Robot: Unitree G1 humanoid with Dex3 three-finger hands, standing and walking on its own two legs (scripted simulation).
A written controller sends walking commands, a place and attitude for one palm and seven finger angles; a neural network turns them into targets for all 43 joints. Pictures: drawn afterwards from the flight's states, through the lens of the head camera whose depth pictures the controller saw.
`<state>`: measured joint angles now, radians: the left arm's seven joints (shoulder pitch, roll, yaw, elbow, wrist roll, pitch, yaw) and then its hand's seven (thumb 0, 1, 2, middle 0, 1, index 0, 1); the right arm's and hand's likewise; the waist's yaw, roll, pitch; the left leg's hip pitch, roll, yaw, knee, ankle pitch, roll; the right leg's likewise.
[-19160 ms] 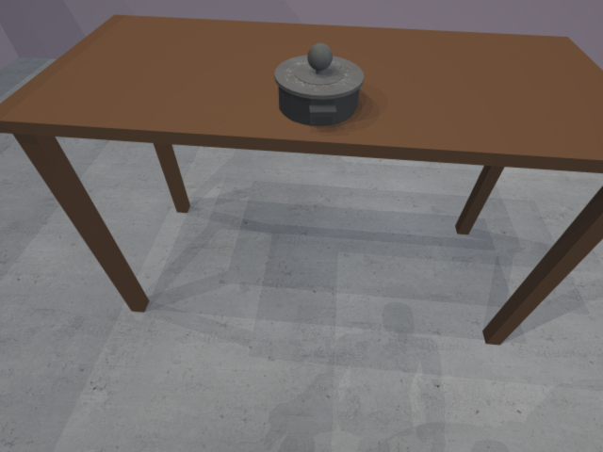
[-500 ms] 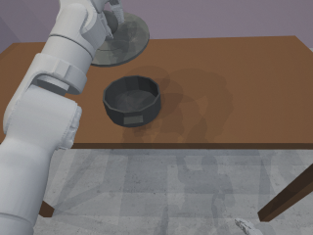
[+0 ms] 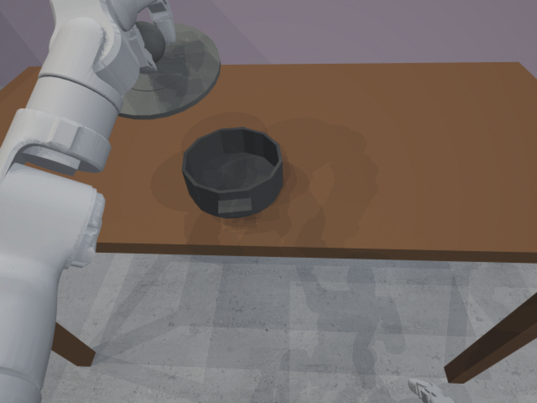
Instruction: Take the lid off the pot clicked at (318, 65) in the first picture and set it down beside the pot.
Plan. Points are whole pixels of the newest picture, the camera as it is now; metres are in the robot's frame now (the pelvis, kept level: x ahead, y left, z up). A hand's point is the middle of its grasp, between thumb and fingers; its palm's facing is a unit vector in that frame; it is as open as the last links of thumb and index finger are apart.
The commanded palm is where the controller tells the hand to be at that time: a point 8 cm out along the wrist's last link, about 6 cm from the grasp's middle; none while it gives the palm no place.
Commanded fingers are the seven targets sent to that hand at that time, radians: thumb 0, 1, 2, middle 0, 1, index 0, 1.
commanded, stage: move the lid sideways beside the pot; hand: left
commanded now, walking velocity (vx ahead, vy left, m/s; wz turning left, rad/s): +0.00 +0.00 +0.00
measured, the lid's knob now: (145, 43) +0.49 +0.17 +0.31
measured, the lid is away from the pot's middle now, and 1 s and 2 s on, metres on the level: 0.09 0.21 0.25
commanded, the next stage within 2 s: lower the lid onto the table in 1.38 s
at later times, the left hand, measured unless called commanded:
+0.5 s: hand (99, 43) +0.46 +0.22 +0.32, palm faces -0.08 -0.10 -0.99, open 7.8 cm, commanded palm +0.44 +0.22 +0.38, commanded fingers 0.00 0.70 0.89 -0.85 -1.05 -0.82 -1.05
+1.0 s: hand (49, 56) +0.45 +0.28 +0.31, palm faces -0.09 -0.11 -0.99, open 7.8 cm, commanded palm +0.43 +0.28 +0.38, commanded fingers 0.00 0.70 0.89 -0.85 -1.05 -0.82 -1.05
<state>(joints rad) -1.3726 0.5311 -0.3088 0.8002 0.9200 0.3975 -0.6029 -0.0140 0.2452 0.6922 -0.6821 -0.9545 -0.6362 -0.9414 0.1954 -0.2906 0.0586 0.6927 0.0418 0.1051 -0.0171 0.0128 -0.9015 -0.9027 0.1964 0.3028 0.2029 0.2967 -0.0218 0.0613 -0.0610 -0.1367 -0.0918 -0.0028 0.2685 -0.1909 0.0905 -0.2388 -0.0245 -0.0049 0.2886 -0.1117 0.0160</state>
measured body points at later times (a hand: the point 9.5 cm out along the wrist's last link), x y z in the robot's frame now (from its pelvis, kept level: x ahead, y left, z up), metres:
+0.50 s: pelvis +0.00 +0.00 +0.00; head +0.02 -0.01 +0.45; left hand +0.46 +0.22 +0.38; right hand +0.14 -0.25 -0.12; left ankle -0.04 +0.06 -0.75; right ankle +0.02 -0.14 -0.75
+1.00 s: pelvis +0.01 +0.00 +0.00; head +0.03 -0.01 +0.45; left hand +0.45 +0.28 +0.36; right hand +0.13 -0.26 -0.12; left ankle -0.04 +0.06 -0.75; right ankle +0.02 -0.14 -0.75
